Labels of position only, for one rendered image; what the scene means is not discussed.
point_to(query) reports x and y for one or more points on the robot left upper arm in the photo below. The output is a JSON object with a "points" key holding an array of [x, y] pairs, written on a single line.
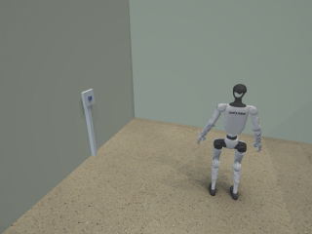
{"points": [[220, 108]]}

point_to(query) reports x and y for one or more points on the robot left shin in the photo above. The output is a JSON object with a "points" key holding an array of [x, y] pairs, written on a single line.
{"points": [[214, 174]]}

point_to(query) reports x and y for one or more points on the left robot hand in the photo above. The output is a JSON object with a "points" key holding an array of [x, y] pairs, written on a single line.
{"points": [[200, 137]]}

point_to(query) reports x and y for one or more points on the right robot forearm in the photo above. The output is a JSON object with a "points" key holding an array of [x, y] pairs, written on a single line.
{"points": [[257, 135]]}

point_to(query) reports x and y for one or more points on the robot torso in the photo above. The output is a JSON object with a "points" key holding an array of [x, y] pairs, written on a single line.
{"points": [[235, 119]]}

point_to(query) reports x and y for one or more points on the left robot forearm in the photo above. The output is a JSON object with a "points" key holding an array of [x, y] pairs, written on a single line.
{"points": [[206, 129]]}

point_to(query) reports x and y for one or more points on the panel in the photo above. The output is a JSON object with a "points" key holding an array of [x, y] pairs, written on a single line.
{"points": [[89, 119]]}

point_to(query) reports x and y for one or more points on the robot right upper arm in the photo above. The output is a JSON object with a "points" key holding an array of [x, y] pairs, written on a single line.
{"points": [[255, 119]]}

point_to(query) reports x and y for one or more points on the right robot hand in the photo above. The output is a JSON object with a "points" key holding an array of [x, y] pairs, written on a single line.
{"points": [[257, 145]]}

